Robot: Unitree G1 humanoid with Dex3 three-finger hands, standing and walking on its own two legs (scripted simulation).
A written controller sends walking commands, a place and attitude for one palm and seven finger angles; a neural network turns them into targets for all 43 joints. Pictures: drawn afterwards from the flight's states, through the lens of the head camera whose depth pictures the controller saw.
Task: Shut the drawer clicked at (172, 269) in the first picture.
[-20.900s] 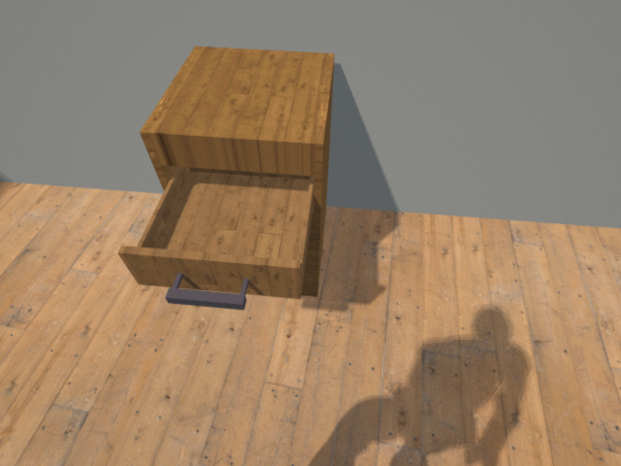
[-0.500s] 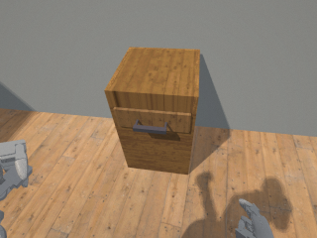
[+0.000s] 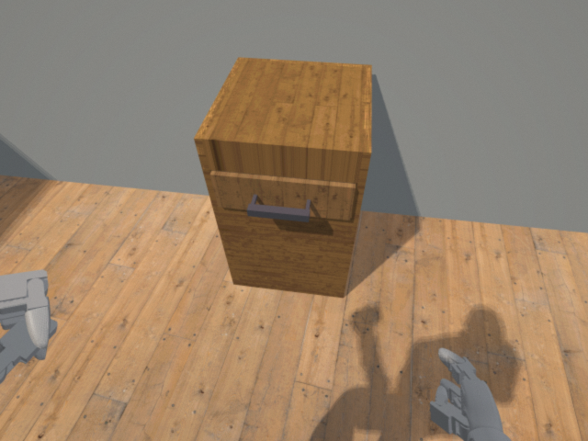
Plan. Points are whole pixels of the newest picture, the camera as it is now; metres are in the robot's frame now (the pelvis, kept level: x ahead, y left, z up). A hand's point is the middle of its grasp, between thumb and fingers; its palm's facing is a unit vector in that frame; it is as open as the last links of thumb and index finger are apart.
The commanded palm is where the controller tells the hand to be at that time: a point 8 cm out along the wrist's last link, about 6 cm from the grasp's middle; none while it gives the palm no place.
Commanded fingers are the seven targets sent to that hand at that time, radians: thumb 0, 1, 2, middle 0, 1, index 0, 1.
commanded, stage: step back with the hand held close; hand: left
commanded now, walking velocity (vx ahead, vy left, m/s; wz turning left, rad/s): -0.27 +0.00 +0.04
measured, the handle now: (279, 206) +0.71 +0.09 -0.23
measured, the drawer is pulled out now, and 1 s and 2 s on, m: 0.01 0.01 0.01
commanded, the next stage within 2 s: stop stepping back and stand still in 1.12 s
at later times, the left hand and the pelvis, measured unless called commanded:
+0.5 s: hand (60, 359) +0.16 +0.22 +0.17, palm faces +0.30 -0.81 -0.50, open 3.2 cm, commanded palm +0.08 +0.26 +0.18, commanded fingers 0.00 0.90 0.90 -1.40 -1.60 -1.40 -1.60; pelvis -0.05 -0.02 -0.01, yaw +1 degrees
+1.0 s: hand out of the picture +0.05 +0.21 +0.18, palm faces +0.37 -0.78 -0.50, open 3.2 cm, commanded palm -0.02 +0.25 +0.18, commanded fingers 0.00 0.90 0.90 -1.40 -1.60 -1.40 -1.60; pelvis -0.14 -0.03 +0.00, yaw +2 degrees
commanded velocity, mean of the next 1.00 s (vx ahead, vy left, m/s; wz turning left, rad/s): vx -0.39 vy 0.00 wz -0.01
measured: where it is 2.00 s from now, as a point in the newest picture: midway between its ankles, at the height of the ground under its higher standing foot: outside the picture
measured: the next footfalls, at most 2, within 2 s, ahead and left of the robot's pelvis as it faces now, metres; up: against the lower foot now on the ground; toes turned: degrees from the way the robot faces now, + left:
left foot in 0.82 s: -0.07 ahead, +0.11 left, +0.00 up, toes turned +4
right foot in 1.04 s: -0.13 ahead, -0.14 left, +0.00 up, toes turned +1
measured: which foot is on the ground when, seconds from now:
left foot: down 0.00-0.60, up 0.62-0.80, down 0.82-1.00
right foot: down 0.00-0.84, up 0.86-1.00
